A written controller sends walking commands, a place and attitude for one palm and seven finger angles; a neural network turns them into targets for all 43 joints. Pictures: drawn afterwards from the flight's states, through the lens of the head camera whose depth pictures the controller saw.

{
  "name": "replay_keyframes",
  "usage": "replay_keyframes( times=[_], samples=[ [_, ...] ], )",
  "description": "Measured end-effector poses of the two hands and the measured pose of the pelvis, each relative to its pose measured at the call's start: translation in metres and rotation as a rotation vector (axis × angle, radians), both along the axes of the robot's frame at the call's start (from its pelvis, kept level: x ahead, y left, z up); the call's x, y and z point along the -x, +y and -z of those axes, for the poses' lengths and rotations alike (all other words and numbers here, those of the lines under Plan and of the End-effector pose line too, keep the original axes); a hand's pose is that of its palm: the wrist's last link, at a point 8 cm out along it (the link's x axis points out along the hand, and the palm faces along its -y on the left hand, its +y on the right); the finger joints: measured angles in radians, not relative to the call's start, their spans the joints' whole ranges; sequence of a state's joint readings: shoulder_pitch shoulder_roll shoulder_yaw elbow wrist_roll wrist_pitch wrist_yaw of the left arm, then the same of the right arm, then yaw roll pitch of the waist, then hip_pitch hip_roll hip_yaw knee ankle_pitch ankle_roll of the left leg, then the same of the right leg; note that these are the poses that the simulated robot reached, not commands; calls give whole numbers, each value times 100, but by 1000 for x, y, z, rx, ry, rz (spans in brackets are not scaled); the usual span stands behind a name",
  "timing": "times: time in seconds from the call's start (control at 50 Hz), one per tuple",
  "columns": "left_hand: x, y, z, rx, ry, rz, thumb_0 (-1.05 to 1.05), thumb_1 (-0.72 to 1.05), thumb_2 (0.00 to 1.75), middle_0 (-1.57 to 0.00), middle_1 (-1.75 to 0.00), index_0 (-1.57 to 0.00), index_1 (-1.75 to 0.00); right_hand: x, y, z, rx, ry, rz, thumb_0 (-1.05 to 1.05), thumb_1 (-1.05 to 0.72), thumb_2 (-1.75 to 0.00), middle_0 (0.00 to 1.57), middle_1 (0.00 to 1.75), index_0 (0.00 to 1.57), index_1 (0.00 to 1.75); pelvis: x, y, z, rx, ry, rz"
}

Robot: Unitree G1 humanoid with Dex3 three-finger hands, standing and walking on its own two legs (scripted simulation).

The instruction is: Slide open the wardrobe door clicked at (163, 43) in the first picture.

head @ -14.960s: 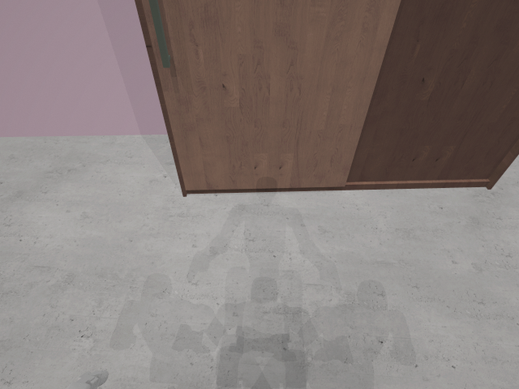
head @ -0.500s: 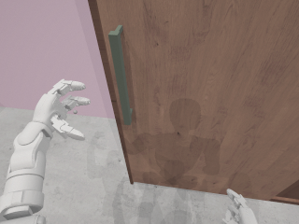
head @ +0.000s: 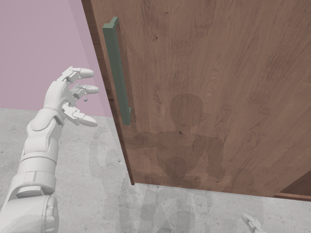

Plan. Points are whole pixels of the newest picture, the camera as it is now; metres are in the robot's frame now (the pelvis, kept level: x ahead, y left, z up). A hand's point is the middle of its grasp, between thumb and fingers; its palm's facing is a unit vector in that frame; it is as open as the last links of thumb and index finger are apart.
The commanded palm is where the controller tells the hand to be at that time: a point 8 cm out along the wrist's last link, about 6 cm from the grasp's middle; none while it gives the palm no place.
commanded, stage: move the hooked fingers beside the handle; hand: left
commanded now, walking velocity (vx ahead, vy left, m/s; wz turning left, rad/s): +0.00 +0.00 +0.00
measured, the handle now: (121, 80) +0.49 +0.11 +0.14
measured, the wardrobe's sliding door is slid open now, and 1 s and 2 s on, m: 0.00 0.00 0.00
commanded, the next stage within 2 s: feel for the door with the fingertips in 1.00 s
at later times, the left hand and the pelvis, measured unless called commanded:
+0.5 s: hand (89, 98) +0.42 +0.19 +0.13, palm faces -0.09 -1.00 -0.01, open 14.0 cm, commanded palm +0.40 +0.24 +0.13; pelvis +0.01 +0.01 +0.00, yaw -1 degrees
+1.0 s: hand (90, 95) +0.43 +0.19 +0.14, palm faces -0.08 -1.00 +0.00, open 14.0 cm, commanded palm +0.41 +0.24 +0.14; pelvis +0.00 +0.01 +0.00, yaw +0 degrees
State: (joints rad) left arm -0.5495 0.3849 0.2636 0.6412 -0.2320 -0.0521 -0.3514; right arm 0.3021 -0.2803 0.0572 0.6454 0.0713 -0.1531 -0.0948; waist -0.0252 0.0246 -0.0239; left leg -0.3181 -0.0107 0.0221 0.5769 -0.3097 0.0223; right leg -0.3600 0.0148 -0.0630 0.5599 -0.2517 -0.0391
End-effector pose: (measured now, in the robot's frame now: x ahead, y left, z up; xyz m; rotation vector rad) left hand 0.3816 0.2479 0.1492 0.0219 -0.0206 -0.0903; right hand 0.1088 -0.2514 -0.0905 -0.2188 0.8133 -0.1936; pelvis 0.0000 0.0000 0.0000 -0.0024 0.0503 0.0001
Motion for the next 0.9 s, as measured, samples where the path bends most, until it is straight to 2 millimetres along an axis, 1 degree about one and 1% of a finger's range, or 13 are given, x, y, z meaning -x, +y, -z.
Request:
replay_keyframes(
  times=[0.06,0.18,0.3,0.38,0.46,0.56,0.66,0.74,0.82,0.9],
  samples=[
    [-9,-7,0,20,3,10,-1,-50,30,-30,-120,-30,-120,6,0,3,-2,24,7,2,-90,-90,20,30,20,30,0,0,1,-1,7,1],
    [-27,-9,11,13,50,-18,-1,-50,30,-31,-120,-30,-120,21,-1,7,-7,68,29,2,-90,-90,20,30,20,30,0,1,2,-3,28,10],
    [-33,-7,6,25,-3,-21,-1,-49,30,-30,-120,-30,-120,34,-2,10,-8,114,51,2,-90,-90,20,30,20,30,-3,2,2,-2,37,21],
    [-31,-1,4,17,-10,-17,-1,-49,30,-30,-120,-30,-120,37,-3,9,-12,119,66,2,-90,-90,20,30,20,30,-7,3,2,0,37,26],
    [-23,0,10,9,14,-3,-1,-49,30,-30,-120,-30,-120,33,-2,10,-15,113,60,2,-90,-90,20,30,20,30,-7,5,2,1,35,23],
    [-15,-4,18,30,23,-1,-1,-50,30,-30,-120,-30,-120,21,2,7,-8,90,36,2,-91,-90,20,30,20,30,-5,7,2,3,28,15],
    [-13,-7,9,15,-20,-14,-1,-50,30,-30,-120,-30,-120,5,7,2,-7,41,15,2,-91,-90,20,30,20,30,-3,8,2,5,19,10],
    [-18,-7,4,20,-12,-12,-1,-50,30,-31,-120,-30,-120,-2,12,1,-15,22,-2,1,-91,-90,20,30,20,30,-1,8,2,4,19,5],
    [-23,-2,12,30,43,-22,-1,-50,30,-31,-120,-30,-120,-2,14,1,-18,24,-6,1,-90,-90,20,30,20,30,1,7,3,2,29,4],
    [-25,1,20,16,56,-25,-1,-50,30,-30,-120,-30,-120,6,12,4,-14,50,-1,1,-90,-90,20,30,20,30,2,8,4,4,39,6]
  ],
)
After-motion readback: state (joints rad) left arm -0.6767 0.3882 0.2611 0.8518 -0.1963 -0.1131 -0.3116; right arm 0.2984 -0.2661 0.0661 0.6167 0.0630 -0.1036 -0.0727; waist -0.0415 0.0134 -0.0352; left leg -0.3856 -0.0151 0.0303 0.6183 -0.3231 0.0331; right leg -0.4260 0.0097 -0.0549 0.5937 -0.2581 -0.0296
